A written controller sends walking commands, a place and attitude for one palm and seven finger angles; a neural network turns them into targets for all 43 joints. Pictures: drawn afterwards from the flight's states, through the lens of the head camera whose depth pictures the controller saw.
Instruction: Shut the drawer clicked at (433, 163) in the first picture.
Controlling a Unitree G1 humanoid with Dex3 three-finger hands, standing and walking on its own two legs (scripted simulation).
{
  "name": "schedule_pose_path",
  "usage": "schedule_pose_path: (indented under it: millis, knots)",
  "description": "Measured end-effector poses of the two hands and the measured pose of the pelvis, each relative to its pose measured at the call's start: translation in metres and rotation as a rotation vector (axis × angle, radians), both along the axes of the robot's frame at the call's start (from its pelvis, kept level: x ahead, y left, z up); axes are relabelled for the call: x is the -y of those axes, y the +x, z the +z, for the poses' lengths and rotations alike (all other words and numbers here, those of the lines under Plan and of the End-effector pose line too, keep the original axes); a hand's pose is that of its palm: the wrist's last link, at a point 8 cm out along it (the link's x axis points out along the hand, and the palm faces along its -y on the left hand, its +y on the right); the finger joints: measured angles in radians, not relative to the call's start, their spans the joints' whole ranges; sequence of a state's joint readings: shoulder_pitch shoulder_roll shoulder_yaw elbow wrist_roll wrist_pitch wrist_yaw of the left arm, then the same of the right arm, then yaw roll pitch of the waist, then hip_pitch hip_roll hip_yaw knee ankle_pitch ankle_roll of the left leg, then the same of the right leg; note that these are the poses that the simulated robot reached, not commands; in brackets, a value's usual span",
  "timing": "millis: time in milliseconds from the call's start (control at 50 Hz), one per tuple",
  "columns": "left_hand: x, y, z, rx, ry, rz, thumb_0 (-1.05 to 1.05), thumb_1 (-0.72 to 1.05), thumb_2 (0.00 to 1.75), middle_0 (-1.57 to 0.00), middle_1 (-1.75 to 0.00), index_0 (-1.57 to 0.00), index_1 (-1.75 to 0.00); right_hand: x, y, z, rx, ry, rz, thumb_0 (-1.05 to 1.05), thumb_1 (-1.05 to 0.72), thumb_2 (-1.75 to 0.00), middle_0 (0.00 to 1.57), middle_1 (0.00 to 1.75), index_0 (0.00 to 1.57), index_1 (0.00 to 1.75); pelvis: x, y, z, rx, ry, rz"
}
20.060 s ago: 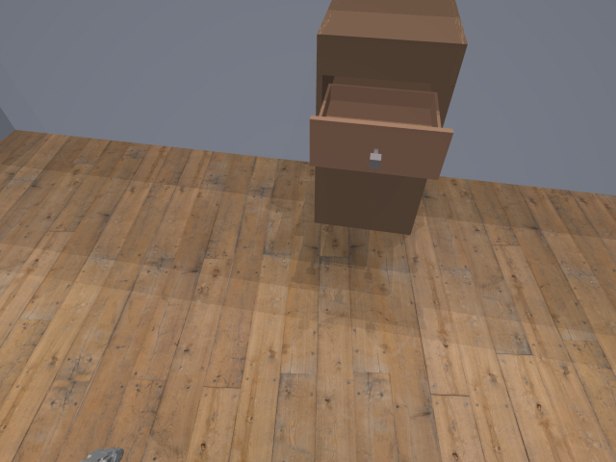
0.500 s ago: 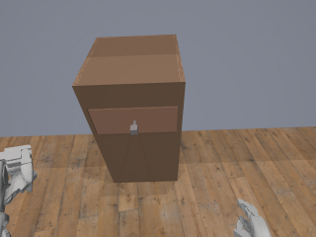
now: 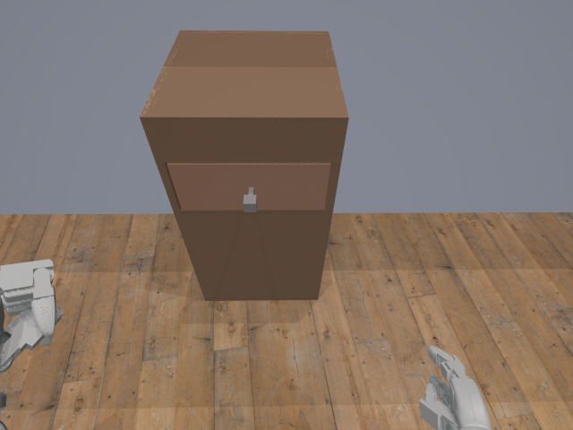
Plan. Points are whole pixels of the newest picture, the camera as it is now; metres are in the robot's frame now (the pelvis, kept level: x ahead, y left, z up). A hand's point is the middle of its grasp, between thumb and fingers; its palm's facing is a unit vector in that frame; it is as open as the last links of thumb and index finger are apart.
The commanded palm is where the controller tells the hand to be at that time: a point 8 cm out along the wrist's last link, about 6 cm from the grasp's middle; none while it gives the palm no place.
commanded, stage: step back with the hand held close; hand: left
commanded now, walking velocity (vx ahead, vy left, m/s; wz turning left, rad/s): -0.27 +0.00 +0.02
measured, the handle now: (250, 198) +0.65 +0.13 -0.15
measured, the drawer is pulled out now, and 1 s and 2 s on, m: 0.00 0.00 0.00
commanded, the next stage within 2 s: stop stepping back and stand still in 1.28 s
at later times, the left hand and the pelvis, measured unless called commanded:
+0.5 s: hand (40, 355) +0.15 +0.23 +0.17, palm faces +0.37 -0.78 -0.51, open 3.3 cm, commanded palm +0.08 +0.28 +0.18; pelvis -0.04 -0.01 -0.01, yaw +2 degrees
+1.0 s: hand out of the picture +0.06 +0.25 +0.18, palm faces +0.43 -0.75 -0.50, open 3.3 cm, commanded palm -0.02 +0.29 +0.18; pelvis -0.11 -0.01 -0.01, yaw +7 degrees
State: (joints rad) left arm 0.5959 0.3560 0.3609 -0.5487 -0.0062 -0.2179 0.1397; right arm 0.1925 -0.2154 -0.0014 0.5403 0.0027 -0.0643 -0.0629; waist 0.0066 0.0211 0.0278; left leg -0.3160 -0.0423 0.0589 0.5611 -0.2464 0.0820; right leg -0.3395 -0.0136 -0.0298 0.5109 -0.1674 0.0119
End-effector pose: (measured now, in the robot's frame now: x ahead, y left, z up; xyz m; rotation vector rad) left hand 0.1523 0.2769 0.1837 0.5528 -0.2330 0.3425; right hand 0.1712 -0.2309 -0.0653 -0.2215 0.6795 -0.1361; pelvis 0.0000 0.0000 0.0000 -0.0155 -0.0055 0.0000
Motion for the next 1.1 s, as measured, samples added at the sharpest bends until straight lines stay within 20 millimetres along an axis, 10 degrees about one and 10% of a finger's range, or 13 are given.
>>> schedule_pose_path:
  millis: [640, 1100]
  knots:
    - [0.005, -0.055, 0.008, 0.119, 0.132, -0.063, 0.02, 0.88, 0.9, -1.4, -1.59, -1.41, -1.59, 0.023, -0.064, -0.009, -0.024, -0.069, -0.019, 0.01, -0.9, -0.9, 0.2, 0.3, 0.2, 0.3, 0.01, -0.058, -0.016, -0.006, -0.013, 0.051]
    - [-0.018, -0.155, 0.02, 0.18, 0.054, 0.026, 0.02, 0.88, 0.9, -1.41, -1.59, -1.41, -1.59, -0.011, -0.123, 0.0, -0.007, -0.021, 0.054, 0.01, -0.9, -0.9, 0.2, 0.3, 0.2, 0.3, 0.007, -0.133, -0.004, -0.012, -0.08, 0.066]
